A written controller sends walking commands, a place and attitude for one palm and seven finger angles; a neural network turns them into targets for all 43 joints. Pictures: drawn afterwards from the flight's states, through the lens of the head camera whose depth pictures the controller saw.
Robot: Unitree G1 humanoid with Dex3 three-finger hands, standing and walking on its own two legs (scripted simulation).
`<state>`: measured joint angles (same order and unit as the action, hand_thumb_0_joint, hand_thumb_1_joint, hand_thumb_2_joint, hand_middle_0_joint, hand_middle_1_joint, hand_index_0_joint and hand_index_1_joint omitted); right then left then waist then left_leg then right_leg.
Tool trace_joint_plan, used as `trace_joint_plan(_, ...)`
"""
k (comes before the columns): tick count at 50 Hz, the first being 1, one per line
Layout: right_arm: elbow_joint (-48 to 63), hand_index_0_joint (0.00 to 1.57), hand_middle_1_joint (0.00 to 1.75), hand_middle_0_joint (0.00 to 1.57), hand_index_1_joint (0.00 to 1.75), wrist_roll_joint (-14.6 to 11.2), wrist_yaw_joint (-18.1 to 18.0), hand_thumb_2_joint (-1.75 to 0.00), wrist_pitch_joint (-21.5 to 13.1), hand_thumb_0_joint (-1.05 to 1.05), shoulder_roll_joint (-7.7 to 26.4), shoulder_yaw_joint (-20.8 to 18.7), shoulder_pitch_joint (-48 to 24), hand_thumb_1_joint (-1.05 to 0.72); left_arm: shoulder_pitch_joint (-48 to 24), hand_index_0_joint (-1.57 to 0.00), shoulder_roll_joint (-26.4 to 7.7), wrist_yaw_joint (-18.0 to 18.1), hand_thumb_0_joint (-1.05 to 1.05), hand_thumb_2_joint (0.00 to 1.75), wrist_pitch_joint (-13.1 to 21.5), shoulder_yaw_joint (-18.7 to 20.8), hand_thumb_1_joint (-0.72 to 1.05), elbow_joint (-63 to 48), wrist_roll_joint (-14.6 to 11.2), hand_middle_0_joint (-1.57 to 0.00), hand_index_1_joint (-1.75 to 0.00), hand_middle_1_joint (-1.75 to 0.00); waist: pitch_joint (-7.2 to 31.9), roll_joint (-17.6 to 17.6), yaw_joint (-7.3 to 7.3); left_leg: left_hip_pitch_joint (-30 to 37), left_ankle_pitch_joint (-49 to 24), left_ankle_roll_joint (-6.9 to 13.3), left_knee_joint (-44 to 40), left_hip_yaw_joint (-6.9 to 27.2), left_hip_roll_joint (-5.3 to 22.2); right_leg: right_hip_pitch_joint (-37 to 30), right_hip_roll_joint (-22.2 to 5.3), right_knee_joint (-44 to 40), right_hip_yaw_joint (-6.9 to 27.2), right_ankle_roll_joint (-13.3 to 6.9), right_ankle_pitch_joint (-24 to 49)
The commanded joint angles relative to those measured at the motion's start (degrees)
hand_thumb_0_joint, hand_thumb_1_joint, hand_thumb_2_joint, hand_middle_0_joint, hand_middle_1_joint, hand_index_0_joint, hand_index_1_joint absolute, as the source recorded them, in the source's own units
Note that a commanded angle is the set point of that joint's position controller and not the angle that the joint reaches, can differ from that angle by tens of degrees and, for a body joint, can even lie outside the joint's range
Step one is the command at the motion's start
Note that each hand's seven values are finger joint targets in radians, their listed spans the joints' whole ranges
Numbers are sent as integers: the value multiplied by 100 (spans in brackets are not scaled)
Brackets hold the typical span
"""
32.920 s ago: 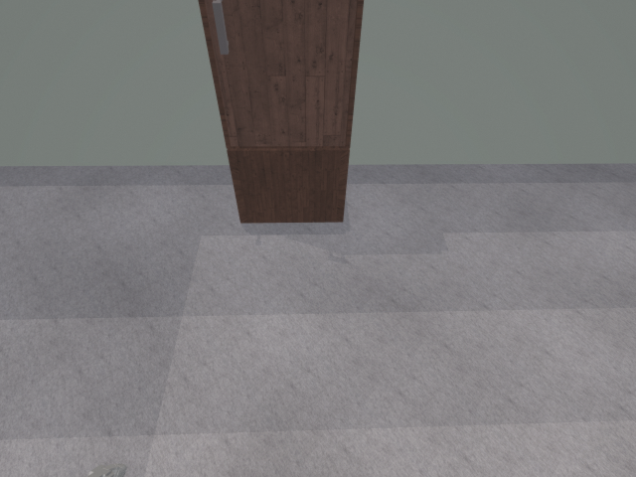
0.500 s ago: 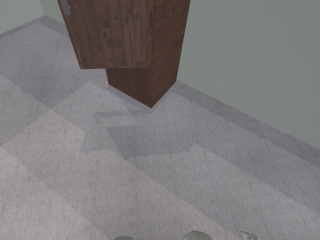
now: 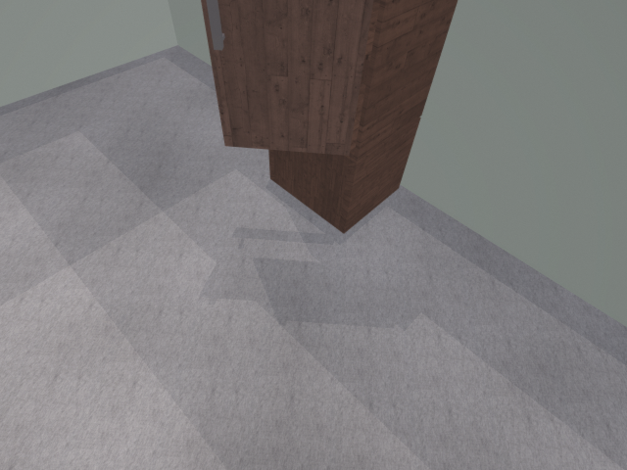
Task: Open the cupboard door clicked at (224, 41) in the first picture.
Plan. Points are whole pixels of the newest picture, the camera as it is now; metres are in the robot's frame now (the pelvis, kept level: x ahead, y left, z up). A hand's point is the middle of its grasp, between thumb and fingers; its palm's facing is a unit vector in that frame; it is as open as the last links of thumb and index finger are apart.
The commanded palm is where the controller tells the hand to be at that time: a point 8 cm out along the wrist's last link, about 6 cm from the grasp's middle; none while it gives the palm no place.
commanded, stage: take the last steps up to it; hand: left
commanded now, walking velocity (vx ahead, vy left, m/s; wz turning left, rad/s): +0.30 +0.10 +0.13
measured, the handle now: (216, 17) +1.05 +0.33 +0.07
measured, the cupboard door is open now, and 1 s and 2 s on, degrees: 41 41 41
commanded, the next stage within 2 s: come to a stop and stand still in 1.24 s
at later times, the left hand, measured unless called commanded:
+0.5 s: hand (204, 389) +0.25 +0.19 -0.16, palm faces -0.01 -0.98 -0.20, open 7.4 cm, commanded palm none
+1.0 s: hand (174, 386) +0.25 +0.25 -0.18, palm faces +0.11 -0.98 -0.18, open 7.4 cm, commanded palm none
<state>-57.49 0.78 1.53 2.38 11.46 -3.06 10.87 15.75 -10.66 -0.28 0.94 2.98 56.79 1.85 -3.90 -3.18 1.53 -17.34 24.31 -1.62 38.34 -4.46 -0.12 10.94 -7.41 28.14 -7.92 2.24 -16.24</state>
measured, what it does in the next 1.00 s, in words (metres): walks ahead: left foot, then right foot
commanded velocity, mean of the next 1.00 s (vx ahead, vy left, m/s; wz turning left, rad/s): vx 0.30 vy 0.05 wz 0.01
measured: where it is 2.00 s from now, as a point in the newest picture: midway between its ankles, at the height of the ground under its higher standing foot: (300, 379)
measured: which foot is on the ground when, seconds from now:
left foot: up 0.00-0.02, down 0.04-0.50, up 0.52-0.88, down 0.90-1.00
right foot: down 0.00-0.04, up 0.06-0.48, down 0.50-0.90, up 0.92-1.00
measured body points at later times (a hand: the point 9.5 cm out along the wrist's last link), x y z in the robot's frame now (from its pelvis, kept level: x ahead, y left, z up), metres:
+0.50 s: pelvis +0.13 +0.01 -0.01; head +0.15 +0.00 +0.44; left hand +0.25 +0.24 -0.15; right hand +0.03 -0.19 -0.17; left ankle +0.01 +0.11 -0.74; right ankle +0.20 -0.09 -0.74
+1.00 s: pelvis +0.30 +0.06 -0.01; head +0.32 +0.07 +0.44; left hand +0.25 +0.30 -0.17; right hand +0.41 -0.17 -0.15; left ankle +0.33 +0.17 -0.74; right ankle +0.23 -0.06 -0.67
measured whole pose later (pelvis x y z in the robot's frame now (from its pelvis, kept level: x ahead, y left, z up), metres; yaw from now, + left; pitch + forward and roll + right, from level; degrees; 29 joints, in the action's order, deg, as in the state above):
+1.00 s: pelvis +0.30 +0.06 -0.01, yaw +2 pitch +0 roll +1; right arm -56.0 2.0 -0.1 -4.0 9.6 -2.4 9.5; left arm 19.2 -10.9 -1.0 0.2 3.6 64.3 1.5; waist -2.8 -2.5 1.9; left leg -17.8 13.2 1.8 30.9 -8.2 1.6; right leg 21.6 -5.4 61.3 -3.6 -0.8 -24.7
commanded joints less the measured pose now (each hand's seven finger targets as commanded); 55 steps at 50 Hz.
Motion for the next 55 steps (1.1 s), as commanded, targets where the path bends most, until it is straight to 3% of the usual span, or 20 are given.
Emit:
trace_joint_plan(1, 210, 20, 30, 20, 30, 77, -114, -90, -293, 0, 856, -194, 887, -90, -122, -20, -822, -6, 0, 90, -20, 304, 90, -359, -97, -20, -30, -30, 427, 1100, -503, 1933, 0, 540, -1970, 1233, 860, 1725, -291, 747, 152, -173, -1330)
trace_joint_plan(2, 148, 20, 30, 20, 30, 141, -179, -90, -283, 0, 1333, -300, 1453, -90, -406, -20, -477, -40, 0, 90, -26, 203, 90, -637, -95, -20, -30, -30, 395, 2311, -726, 2219, 381, 1184, -2612, 2828, 2001, 2712, 326, 2291, -350, 34, -1971)
trace_joint_plan(3, 42, 20, 30, 20, 30, 142, -216, -90, -295, 0, 1295, -281, 1641, -90, -905, -20, -498, -28, 0, 90, -1, 157, 90, -754, -26, -20, -30, -30, 242, 1827, -850, 1870, 615, 1538, -2785, 3182, 2189, 3021, 200, 3122, 258, -129, -1843)
trace_joint_plan(8, 105, 20, 30, 20, 30, 73, -294, -90, -554, 0, 662, -46, 1044, -90, -574, -20, -408, -117, 0, 90, 13, 104, 90, -298, -21, -20, -30, -30, -35, 804, -255, 1235, -965, 1272, -2913, 1782, 1457, 2684, -26, 3467, 613, -135, -209)
trace_joint_plan(19, -505, 20, 30, 20, 30, 85, -287, -90, -605, 0, 488, 37, 1773, -90, -1372, -20, -265, -110, 0, 90, 65, 16, 90, -514, -55, -20, -30, -30, -260, 810, -413, 1378, -2403, 1265, -2655, 1049, 1428, 1770, 295, 1198, 274, -172, 96)
trace_joint_plan(22, -569, 20, 30, 20, 30, 77, -304, -90, -585, 0, 465, 61, 1655, -90, -780, -20, -320, -106, 0, 90, 109, 93, 90, -353, -51, -20, -30, -30, -82, 606, -79, 871, -2573, 1005, -1842, 774, 1157, 299, 565, 343, 85, -284, 421)
trace_joint_plan(23, -568, 20, 30, 20, 30, 25, -296, -90, -606, 0, 410, 70, 1550, -90, -22, -20, -543, -80, 0, 90, 168, 171, 90, -118, -44, -20, -30, -30, 243, 292, 264, 308, -2631, 796, -830, 541, 833, -975, 422, 30, 394, -424, 544)
trace_joint_plan(24, -413, 20, 30, 20, 30, -45, -249, -90, -635, 0, 240, 63, 1511, -90, 910, -20, -1021, -11, 0, 90, 236, 310, 90, 149, -15, -20, -30, -30, 732, -669, 577, -1001, -1564, 484, 668, 35, 204, -2471, -829, -378, 2025, -932, 469)
trace_joint_plan(25, -248, 20, 30, 20, 30, -50, -244, -90, -625, 0, 221, 59, 1402, -90, 1434, -20, -1423, 21, 0, 90, 213, 381, 90, 299, -89, -20, -30, -30, 926, -1247, 626, -1843, 1053, 314, 2397, -63, -188, -2708, -2066, -1200, 3619, -1590, 640)
trace_joint_plan(26, -229, 20, 30, 20, 30, -23, -236, -90, -560, 0, 334, -11, 1056, -90, 1064, -20, -1229, 70, 0, 90, 204, 350, 90, 195, -126, -20, -30, -30, 543, -704, 537, -1969, 829, 319, 3075, 502, 199, -1724, -2031, -1543, 3699, -1648, -608)
trace_joint_plan(28, -170, 20, 30, 20, 30, 49, -180, -90, -461, 0, 117, -24, 696, -90, 229, -20, -628, 114, 0, 90, 219, 193, 90, -11, -121, -20, -30, -30, -177, -306, 121, -1961, -228, 230, 3007, 671, 619, -323, -1569, -1902, 2671, -1319, -1062)
trace_joint_plan(32, -314, 20, 30, 20, 30, 74, -85, -90, -331, 0, -205, -5, 1013, -90, 37, -20, -368, 100, 0, 90, 374, 144, 90, 51, -72, -20, -30, -30, 86, -312, -225, -1091, -799, -5, 1625, 237, 693, 206, -1014, -2008, 1143, -1046, 302)
trace_joint_plan(38, 120, 20, 30, 20, 30, 77, 43, -90, -420, 0, -129, -48, 145, -90, 241, -20, -717, 23, 0, 90, 365, 218, 90, 269, -51, -20, -30, -30, 4, -393, 6, -847, -1116, -27, -31, -95, 446, -145, -980, -1806, 988, -1026, 219)
trace_joint_plan(42, 37, 20, 30, 20, 30, 87, -3, -90, -530, 0, 176, -71, 436, -90, 220, -20, -750, 21, 0, 90, 261, 224, 90, 353, -72, -20, -30, -30, 48, -99, -285, 708, -1302, 41, -1141, -382, 179, 423, -688, -956, 667, -748, 188)
trace_joint_plan(43, -96, 20, 30, 20, 30, 99, -60, -90, -563, 0, 470, -135, 924, -90, 214, -20, -635, 2, 0, 90, 240, 188, 90, 314, -73, -20, -30, -30, 290, 418, -528, 1623, -990, 191, -1363, -39, 427, 922, -438, 10, 474, -601, 299)
trace_joint_plan(44, -199, 20, 30, 20, 30, 163, -129, -90, -576, 0, 1025, -278, 1515, -90, 256, -20, -349, -31, 0, 90, 227, 137, 90, 171, -96, -20, -30, -30, 573, 1596, -744, 2417, -670, 678, -1687, 1536, 1588, 1940, 221, 1540, -42, -342, -510)
trace_joint_plan(45, -248, 20, 30, 20, 30, 187, -211, -90, -530, 0, 1336, -327, 2106, -90, -72, -20, -244, -37, 0, 90, 252, 76, 90, -102, -98, -20, -30, -30, 704, 1843, -959, 2602, -707, 1247, -2373, 2735, 2444, 2593, 577, 3060, -10, -270, -1698)
trace_joint_plan(46, -226, 20, 30, 20, 30, 165, -234, -90, -513, 0, 1238, -289, 1879, -90, -313, -20, -272, -11, 0, 90, 253, 78, 90, -155, -60, -20, -30, -30, 613, 1388, -864, 2106, -264, 1427, -2481, 2754, 2516, 2781, 332, 3889, 449, -377, -1627)
trace_joint_plan(49, 41, 20, 30, 20, 30, 113, -271, -90, -604, 0, 645, -108, 862, -90, -218, -20, -280, -93, 0, 90, 169, 110, 90, -1, -28, -20, -30, -30, 148, 1237, -341, 869, -421, 1092, -2804, 1657, 2023, 2515, -114, 3916, 741, -306, -562)
trace_joint_plan(55, -65, 20, 30, 20, 30, 110, -248, -90, -614, 0, 623, -89, 750, -90, -188, -20, -18, -109, 0, 90, 71, 44, 90, -29, -39, -20, -30, -30, 182, 767, -167, 569, -1487, 1102, -2700, 542, 1604, 1307, 114, 1590, 264, -182, -147)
